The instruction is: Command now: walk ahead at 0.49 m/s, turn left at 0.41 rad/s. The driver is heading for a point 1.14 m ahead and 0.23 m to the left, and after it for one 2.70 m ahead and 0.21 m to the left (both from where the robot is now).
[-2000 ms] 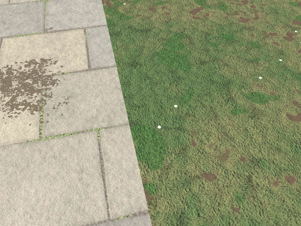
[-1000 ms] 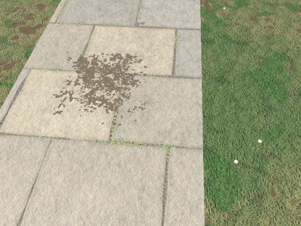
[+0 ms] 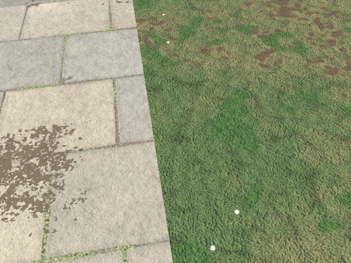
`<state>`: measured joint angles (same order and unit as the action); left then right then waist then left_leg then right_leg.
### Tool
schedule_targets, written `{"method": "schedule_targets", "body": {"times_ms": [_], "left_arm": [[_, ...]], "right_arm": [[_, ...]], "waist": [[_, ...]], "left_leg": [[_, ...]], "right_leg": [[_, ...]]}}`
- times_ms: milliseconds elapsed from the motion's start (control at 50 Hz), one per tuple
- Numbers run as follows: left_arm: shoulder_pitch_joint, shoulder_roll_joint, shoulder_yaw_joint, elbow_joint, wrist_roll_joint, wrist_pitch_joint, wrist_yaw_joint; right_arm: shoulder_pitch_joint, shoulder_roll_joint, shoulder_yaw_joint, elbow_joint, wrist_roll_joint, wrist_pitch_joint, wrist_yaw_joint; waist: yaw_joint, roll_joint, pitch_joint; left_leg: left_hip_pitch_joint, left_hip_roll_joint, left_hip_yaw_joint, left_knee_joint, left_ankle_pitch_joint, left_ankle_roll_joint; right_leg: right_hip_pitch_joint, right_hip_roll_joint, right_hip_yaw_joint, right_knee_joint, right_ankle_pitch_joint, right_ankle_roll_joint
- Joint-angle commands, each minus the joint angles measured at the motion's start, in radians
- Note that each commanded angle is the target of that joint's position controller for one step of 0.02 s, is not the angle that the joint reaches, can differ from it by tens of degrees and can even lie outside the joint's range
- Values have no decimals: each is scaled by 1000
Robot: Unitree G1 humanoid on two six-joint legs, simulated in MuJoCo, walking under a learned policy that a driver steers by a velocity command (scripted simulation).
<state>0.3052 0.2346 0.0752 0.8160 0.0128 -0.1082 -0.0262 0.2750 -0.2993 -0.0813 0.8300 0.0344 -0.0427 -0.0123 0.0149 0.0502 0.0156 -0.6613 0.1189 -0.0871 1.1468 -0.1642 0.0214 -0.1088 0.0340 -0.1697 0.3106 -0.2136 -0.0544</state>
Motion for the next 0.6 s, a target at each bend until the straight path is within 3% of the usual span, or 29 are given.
{"method": "schedule_targets", "body": {"times_ms": [20,100,180,240,280,300,320,340,360,380,400,420,440,480,520,600], "left_arm": [[-55,99,21,-42,4,-24,15],[-23,148,31,-22,-5,-12,32],[37,174,38,5,-21,18,41],[19,219,46,-3,-28,40,49],[-10,253,51,-14,-36,54,54],[-32,246,45,-24,-44,51,55],[37,127,10,-63,-8,34,48],[50,84,-17,-101,-16,-10,32],[-91,167,5,-130,-52,-38,19],[-127,164,1,-151,-62,-48,17],[-124,155,1,-138,-39,-48,25],[-104,167,10,-131,-21,-38,29],[-83,170,14,-129,-15,-22,27],[-76,148,11,-130,0,0,29],[-134,127,2,-152,6,12,34],[-297,98,-15,-191,-4,7,27]], "right_arm": [[31,-10,-2,-53,-6,2,3],[-118,9,16,-111,-13,-10,36],[-241,14,27,-188,-10,-14,68],[-222,-22,10,-224,-8,-8,80],[-43,-95,-28,-201,-2,0,75],[119,-158,-63,-165,-5,5,58],[182,-268,-90,-149,-8,12,37],[162,-273,-76,-184,-17,-10,44],[163,-187,-54,-181,-26,-22,50],[108,-151,-42,-181,-21,-30,51],[32,-121,-33,-194,-15,-32,51],[-20,-92,-23,-211,-21,-34,47],[-43,-83,-19,-226,-28,-34,43],[-43,-100,-22,-222,-23,-38,33],[-14,-125,-28,-211,-22,-38,18],[39,-133,-29,-193,-13,-24,2]], "waist": [[-37,-113,61],[12,-77,96],[53,-67,119],[9,-118,44],[-102,-154,-72],[-195,-117,-151],[-141,123,-233],[-93,162,-399],[-151,43,-337],[-111,2,-198],[-56,-84,-120],[-19,-72,-90],[5,-50,-81],[17,-41,-69],[4,-29,-44],[-63,32,-24]], "left_leg": [[-60,19,-55,-88,129,-5],[-70,4,29,-328,243,12],[-130,-9,101,-443,174,44],[22,-96,198,-472,42,91],[281,-175,228,-493,-27,145],[550,-194,183,-589,46,189],[904,41,-221,-594,45,304],[1076,223,-764,-786,-98,465],[1039,198,-680,-852,-104,391],[891,166,-532,-856,-41,347],[736,116,-417,-858,58,309],[627,84,-340,-873,148,292],[558,58,-306,-895,188,286],[475,34,-244,-915,282,290],[421,5,-189,-921,313,279],[399,-50,-152,-892,162,216]], "right_leg": [[-36,-270,96,-183,337,-118],[38,-285,21,-195,360,-106],[194,-326,-21,-131,462,-96],[238,-321,-65,23,875,-67],[199,-306,-74,299,1068,-46],[58,-259,-85,544,920,-8],[-339,-130,-69,929,123,50],[-585,34,188,1156,-400,64],[-682,-26,292,1163,-321,38],[-698,-67,280,1076,-229,18],[-647,-110,270,987,-171,21],[-577,-139,269,918,-131,30],[-523,-152,270,887,-106,42],[-493,-151,244,814,-67,80],[-502,-137,224,703,15,112],[-454,-76,214,379,249,127]]}}
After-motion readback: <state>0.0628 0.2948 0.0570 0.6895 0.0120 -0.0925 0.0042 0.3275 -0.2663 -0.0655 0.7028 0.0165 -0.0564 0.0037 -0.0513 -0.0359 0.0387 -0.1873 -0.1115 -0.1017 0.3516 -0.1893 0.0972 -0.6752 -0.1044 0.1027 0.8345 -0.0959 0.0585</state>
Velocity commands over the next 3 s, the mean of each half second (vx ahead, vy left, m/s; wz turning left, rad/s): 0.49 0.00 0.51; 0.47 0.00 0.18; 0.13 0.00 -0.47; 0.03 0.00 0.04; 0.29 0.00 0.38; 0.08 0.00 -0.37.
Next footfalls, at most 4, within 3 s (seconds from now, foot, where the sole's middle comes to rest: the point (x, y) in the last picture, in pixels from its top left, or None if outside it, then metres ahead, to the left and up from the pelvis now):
0.30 left None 0.33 0.14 -0.78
0.80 right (181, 226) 0.65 0.04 -0.78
1.28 left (127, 200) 0.77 0.27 -0.78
1.68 right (189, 210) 0.72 0.00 -0.78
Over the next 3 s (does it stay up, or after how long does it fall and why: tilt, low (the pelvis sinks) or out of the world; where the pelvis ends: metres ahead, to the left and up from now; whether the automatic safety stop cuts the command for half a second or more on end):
stays up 0.91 0.25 -0.02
